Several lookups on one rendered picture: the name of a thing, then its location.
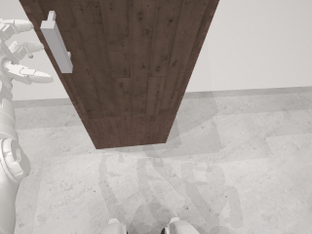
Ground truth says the robot right thigh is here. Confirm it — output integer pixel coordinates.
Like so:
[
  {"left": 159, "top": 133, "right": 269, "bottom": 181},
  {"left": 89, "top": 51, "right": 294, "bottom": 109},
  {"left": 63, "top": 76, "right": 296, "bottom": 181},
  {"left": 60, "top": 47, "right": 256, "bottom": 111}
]
[{"left": 165, "top": 220, "right": 200, "bottom": 234}]

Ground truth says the robot left upper arm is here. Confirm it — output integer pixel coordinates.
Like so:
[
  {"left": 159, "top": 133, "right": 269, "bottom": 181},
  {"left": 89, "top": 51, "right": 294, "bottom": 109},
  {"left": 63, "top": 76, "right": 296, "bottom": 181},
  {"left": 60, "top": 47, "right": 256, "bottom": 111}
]
[{"left": 0, "top": 137, "right": 31, "bottom": 234}]

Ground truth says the left robot hand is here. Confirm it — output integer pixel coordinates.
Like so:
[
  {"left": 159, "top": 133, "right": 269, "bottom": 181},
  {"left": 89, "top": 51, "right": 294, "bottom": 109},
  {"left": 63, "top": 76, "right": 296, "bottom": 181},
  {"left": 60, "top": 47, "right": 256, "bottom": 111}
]
[{"left": 0, "top": 19, "right": 54, "bottom": 85}]

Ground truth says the cupboard door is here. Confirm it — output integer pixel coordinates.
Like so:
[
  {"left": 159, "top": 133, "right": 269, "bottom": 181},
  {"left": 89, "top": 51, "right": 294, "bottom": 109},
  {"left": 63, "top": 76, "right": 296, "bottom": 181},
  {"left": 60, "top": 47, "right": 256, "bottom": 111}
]
[{"left": 25, "top": 0, "right": 215, "bottom": 120}]

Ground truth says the right robot shin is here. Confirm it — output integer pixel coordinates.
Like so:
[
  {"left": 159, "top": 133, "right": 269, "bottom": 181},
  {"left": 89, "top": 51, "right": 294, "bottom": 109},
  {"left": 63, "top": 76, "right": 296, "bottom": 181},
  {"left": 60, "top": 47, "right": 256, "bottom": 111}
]
[{"left": 169, "top": 217, "right": 179, "bottom": 224}]

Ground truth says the handle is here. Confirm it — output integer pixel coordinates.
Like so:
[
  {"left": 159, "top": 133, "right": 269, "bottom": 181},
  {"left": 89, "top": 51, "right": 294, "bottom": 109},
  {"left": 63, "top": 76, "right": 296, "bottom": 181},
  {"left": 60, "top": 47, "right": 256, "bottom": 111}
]
[{"left": 40, "top": 11, "right": 73, "bottom": 73}]

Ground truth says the robot left forearm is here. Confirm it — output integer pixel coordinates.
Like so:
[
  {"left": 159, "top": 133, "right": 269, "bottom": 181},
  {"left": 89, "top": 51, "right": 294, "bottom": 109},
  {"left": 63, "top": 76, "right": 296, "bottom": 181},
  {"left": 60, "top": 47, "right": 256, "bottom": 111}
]
[{"left": 0, "top": 71, "right": 19, "bottom": 142}]

